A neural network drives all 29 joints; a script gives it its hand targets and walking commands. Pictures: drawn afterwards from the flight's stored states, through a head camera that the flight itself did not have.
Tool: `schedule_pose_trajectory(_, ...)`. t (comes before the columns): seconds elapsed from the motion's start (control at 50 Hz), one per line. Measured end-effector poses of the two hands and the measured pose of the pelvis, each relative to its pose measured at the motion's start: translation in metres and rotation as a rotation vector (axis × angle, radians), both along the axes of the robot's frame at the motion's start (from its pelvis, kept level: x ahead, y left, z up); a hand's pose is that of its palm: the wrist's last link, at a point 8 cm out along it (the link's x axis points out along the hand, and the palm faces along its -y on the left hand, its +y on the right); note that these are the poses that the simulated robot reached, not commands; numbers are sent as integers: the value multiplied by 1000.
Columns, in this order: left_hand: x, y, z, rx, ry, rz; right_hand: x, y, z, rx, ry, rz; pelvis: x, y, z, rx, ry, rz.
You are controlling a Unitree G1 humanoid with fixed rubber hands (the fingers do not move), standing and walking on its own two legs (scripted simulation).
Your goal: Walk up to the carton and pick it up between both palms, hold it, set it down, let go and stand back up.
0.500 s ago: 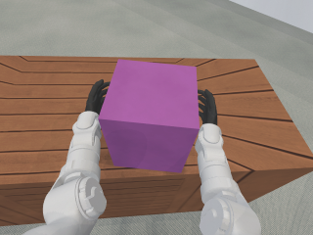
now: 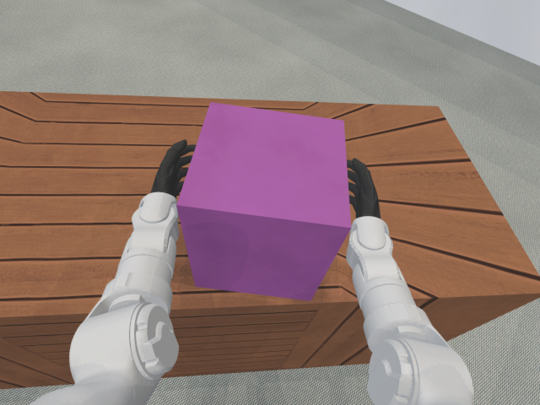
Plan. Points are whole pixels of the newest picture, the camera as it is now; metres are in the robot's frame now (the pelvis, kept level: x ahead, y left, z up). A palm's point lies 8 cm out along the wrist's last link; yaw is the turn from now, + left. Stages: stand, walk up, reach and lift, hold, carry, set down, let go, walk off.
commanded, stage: set down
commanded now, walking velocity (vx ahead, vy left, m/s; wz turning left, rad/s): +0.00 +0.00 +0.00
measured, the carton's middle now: (264, 209) +0.42 +0.00 +0.02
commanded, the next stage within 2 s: none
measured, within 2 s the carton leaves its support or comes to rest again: rests again in 0.16 s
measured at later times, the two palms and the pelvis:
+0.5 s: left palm (141, 200) +0.42 +0.19 +0.03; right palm (349, 212) +0.39 -0.14 +0.04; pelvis +0.01 +0.01 +0.00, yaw +0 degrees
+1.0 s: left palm (121, 251) +0.35 +0.22 +0.01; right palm (362, 257) +0.32 -0.15 +0.03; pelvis -0.02 +0.02 +0.00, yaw +0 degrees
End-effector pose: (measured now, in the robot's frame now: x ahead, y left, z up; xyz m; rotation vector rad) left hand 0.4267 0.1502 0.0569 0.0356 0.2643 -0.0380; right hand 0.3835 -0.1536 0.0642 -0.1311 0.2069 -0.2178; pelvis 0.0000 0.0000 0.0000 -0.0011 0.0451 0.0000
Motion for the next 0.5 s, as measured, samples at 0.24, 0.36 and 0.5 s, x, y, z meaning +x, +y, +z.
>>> schedule_pose_trajectory(0.24, 10, 33, -5, 34, 23, 40, 19, 12, -15, 58, 55, 44, 11, 8, -3, -11, 146, -2)
schedule_pose_trajectory(0.36, 12, 37, -7, 28, 25, 22, 21, 16, -15, 44, 62, 47, 12, 10, -3, -14, 155, -2)
schedule_pose_trajectory(0.5, -3, 43, -23, 41, 56, 24, 11, 16, -21, 49, 32, 49, 10, 12, -3, -16, 152, -2)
